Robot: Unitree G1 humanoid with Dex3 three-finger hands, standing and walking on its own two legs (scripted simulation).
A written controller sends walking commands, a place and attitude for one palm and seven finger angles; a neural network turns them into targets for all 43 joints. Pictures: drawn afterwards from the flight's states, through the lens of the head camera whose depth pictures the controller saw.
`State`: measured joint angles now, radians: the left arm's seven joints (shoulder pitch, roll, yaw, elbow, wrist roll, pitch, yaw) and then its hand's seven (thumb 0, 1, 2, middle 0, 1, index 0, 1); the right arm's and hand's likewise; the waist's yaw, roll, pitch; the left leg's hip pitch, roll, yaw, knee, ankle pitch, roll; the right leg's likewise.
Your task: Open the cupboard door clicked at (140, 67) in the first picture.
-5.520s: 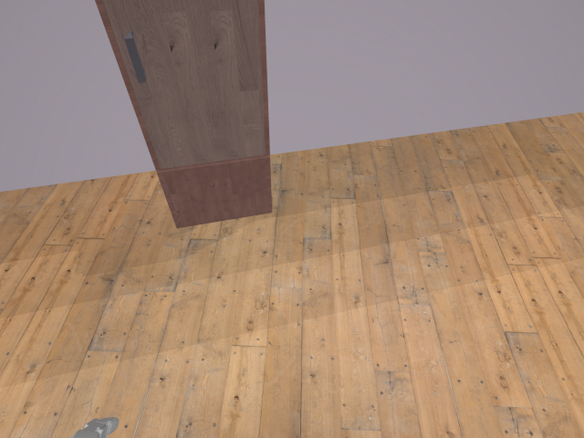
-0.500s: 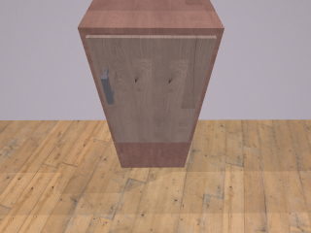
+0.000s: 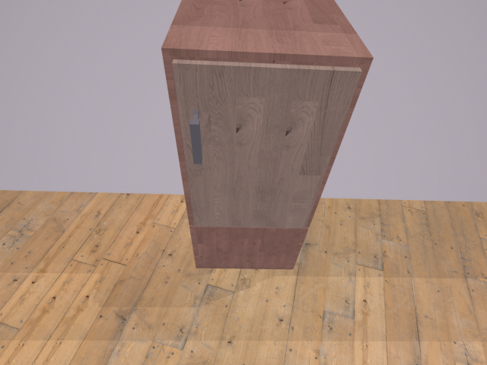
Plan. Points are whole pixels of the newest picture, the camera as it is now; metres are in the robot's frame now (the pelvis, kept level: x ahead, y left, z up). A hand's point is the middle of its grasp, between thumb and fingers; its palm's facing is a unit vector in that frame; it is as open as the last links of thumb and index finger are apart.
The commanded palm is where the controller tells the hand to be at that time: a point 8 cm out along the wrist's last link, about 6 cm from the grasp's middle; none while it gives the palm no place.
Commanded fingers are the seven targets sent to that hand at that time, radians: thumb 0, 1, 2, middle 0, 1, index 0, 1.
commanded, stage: shuffle to correct the standing spot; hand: left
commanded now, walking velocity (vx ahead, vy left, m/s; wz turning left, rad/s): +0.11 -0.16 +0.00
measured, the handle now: (197, 137) +0.60 +0.15 +0.02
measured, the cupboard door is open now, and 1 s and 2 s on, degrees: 0 0 0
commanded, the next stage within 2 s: come to a stop and stand still in 0.34 s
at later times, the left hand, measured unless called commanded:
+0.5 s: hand out of the picture +0.00 +0.10 -0.18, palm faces +0.11 -0.99 -0.12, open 7.3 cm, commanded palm none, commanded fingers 0.00 0.90 0.90 -0.20 -0.30 -0.20 -0.30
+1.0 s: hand out of the picture +0.06 +0.13 -0.17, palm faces +0.08 -0.96 -0.27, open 7.3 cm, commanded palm none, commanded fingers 0.00 0.90 0.90 -0.20 -0.30 -0.20 -0.30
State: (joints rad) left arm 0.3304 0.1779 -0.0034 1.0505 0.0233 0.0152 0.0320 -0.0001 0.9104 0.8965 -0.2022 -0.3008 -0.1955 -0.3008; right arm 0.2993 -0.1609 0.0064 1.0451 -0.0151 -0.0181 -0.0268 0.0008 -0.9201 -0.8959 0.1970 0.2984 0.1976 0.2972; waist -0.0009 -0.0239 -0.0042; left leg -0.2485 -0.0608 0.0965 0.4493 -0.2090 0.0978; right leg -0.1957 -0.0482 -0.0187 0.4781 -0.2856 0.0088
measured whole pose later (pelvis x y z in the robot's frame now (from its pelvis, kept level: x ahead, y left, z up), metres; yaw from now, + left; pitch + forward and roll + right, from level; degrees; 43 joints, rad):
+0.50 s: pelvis +0.04 -0.05 +0.00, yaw +4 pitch +1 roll -1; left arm 0.39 0.13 0.02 1.05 0.03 0.00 0.03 0.00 0.92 0.90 -0.20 -0.30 -0.20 -0.30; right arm 0.35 -0.14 -0.03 1.07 -0.02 0.01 -0.02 0.00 -0.91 -0.90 0.19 0.30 0.19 0.30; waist -0.01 -0.04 -0.03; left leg -0.43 0.04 0.09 0.87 -0.43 0.05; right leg -0.19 0.01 -0.12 0.44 -0.28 -0.05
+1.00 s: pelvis +0.04 -0.06 -0.01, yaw +2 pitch +0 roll +1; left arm 0.27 0.17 0.03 0.99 0.03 0.02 0.04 0.00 0.92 0.90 -0.20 -0.30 -0.20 -0.30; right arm 0.18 -0.17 -0.04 1.01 -0.01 0.01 -0.04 -0.01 -0.93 -0.90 0.20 0.30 0.20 0.30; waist 0.01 0.03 0.05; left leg -0.32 0.01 0.12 0.56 -0.26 0.04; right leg -0.25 -0.01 -0.07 0.59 -0.34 -0.03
